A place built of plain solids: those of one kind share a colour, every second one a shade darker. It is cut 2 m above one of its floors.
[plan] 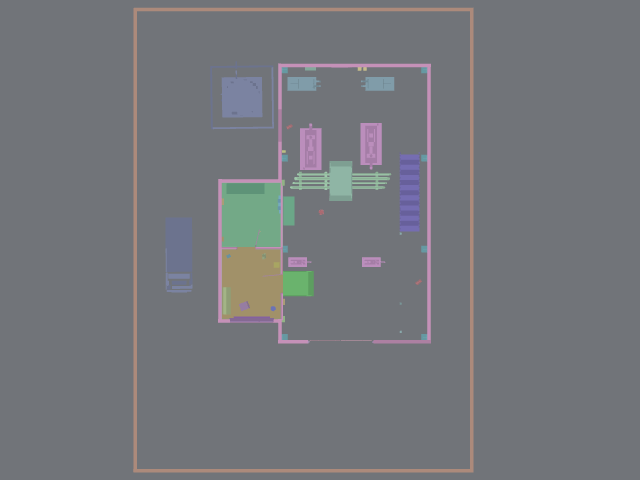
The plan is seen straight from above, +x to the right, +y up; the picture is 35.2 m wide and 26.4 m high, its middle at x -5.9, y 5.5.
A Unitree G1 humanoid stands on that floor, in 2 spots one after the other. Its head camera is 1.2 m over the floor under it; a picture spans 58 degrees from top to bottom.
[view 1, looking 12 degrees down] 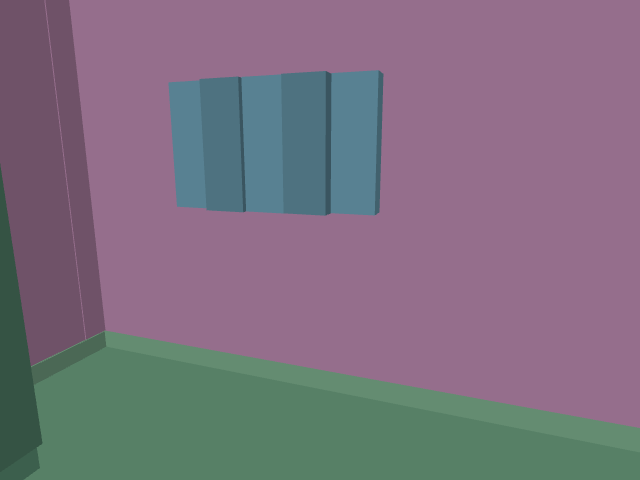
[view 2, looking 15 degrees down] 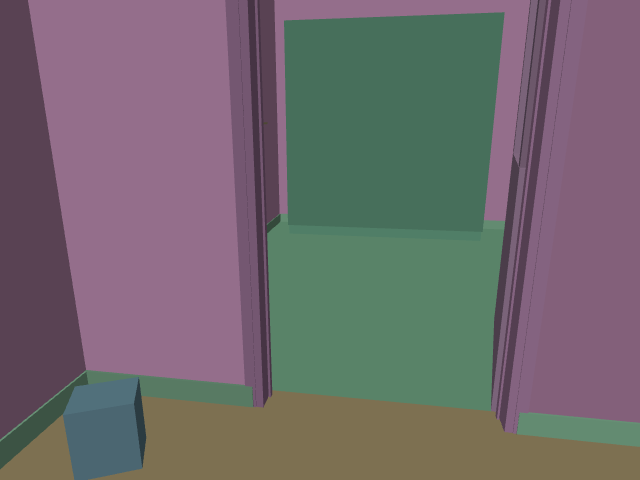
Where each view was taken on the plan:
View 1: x -9.95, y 6.55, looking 20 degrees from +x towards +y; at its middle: wall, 2.06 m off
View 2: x -9.95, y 3.40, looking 99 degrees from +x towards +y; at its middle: raised_floor_switch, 4.64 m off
